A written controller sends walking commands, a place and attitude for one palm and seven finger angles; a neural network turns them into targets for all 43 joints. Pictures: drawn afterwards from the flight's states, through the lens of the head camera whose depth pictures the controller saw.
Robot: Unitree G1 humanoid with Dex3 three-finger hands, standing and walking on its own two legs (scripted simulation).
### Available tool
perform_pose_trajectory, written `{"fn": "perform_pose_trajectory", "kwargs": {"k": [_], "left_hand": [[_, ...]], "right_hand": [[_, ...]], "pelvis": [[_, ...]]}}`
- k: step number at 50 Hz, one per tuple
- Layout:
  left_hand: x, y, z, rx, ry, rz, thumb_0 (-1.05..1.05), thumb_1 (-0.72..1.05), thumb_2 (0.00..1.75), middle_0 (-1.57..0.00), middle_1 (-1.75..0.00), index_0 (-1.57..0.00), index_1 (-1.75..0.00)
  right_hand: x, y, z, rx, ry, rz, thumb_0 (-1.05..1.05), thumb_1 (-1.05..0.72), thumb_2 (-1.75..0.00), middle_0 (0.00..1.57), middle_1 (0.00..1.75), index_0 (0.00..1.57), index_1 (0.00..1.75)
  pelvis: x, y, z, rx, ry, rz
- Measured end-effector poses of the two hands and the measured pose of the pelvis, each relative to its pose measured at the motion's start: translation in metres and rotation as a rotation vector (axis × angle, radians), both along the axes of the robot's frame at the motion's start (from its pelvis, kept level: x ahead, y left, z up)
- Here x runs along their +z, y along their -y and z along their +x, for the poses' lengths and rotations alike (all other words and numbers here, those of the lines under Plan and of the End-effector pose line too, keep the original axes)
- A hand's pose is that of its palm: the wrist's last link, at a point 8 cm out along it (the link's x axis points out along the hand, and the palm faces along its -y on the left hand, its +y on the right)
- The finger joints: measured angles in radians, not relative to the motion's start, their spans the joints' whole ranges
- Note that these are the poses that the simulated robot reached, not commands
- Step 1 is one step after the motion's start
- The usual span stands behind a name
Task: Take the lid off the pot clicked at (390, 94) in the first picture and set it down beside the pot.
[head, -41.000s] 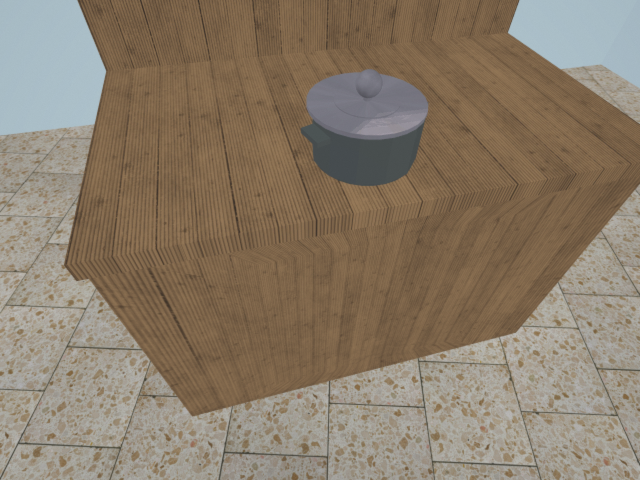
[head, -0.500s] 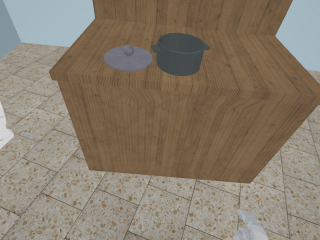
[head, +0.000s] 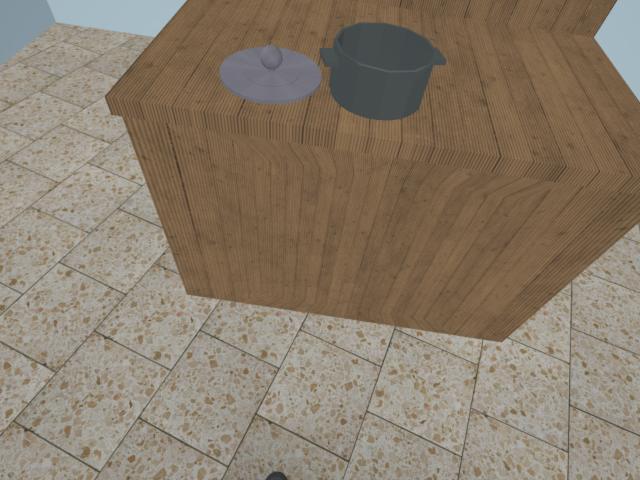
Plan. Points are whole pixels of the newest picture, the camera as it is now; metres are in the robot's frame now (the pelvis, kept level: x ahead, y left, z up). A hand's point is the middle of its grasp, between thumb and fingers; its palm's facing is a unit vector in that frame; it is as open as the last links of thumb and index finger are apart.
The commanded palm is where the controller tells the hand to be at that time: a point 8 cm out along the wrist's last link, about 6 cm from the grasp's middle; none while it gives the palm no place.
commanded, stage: stop stepping back and stand still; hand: left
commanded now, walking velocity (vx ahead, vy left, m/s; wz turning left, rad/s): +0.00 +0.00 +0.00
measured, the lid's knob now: (271, 57) +0.85 +0.12 +0.07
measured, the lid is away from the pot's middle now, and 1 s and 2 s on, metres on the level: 0.22 0.22 0.22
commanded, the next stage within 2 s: let the arm hang, fingers relaxed in 1.04 s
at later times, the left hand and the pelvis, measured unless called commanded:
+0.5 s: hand out of the picture +0.05 +0.15 -0.18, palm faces -0.02 -0.98 -0.18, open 7.2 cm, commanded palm none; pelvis +0.05 -0.01 +0.00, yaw -3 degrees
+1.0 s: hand out of the picture +0.11 +0.18 -0.18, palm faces -0.07 -0.97 -0.22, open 7.3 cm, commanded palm none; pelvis +0.07 +0.00 -0.01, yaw -5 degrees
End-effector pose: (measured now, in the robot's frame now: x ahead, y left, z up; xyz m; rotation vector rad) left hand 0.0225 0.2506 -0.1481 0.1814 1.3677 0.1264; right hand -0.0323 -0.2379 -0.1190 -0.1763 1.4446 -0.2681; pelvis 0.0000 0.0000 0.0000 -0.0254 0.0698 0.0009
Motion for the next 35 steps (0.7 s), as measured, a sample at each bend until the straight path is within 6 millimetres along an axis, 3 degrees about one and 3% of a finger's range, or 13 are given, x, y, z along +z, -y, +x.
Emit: {"fn": "perform_pose_trajectory", "kwargs": {"k": [5, 9, 13, 19, 27, 35], "left_hand": [[0.021, -0.010, -0.066, 0.015, -0.196, 0.123, -0.04, 0.96, 0.90, -0.20, -0.30, -0.20, -0.30], [0.031, 0.003, -0.076, 0.028, -0.254, 0.125, -0.02, 0.94, 0.90, -0.20, -0.30, -0.19, -0.30], [0.021, 0.026, -0.055, 0.034, -0.228, 0.067, -0.01, 0.92, 0.90, -0.20, -0.30, -0.19, -0.30], [-0.002, 0.057, -0.003, 0.037, -0.136, -0.027, 0.00, 0.92, 0.90, -0.20, -0.30, -0.20, -0.30], [-0.006, 0.042, 0.041, 0.003, -0.079, -0.008, 0.03, 0.95, 0.90, -0.21, -0.30, -0.20, -0.30], [-0.002, 0.031, 0.076, -0.026, -0.022, 0.025, 0.01, 0.92, 0.90, -0.20, -0.30, -0.20, -0.30]], "right_hand": [[-0.019, 0.014, 0.002, -0.045, 0.006, 0.042, 0.01, -0.91, -0.90, 0.20, 0.30, 0.20, 0.30], [-0.023, 0.011, 0.010, -0.057, 0.022, 0.082, 0.01, -0.91, -0.90, 0.20, 0.30, 0.20, 0.30], [-0.026, 0.002, 0.026, -0.045, 0.012, 0.100, 0.01, -0.91, -0.90, 0.20, 0.30, 0.20, 0.30], [-0.029, -0.008, 0.057, -0.018, 0.009, 0.075, 0.01, -0.93, -0.90, 0.20, 0.30, 0.20, 0.30], [-0.024, -0.005, 0.081, -0.063, 0.079, 0.039, 0.01, -0.94, -0.90, 0.20, 0.30, 0.20, 0.30], [-0.030, -0.010, 0.075, -0.085, 0.040, 0.060, 0.00, -0.94, -0.90, 0.20, 0.30, 0.20, 0.30]], "pelvis": [[-0.001, 0.012, 0.001, -0.030, 0.005, 0.027], [0.003, 0.014, 0.011, -0.035, 0.005, 0.013], [0.001, 0.013, 0.023, -0.028, -0.003, 0.009], [-0.003, 0.008, 0.038, -0.038, 0.007, 0.026], [-0.003, 0.008, 0.056, -0.064, 0.027, 0.019], [-0.004, 0.006, 0.061, -0.069, 0.026, 0.030]]}}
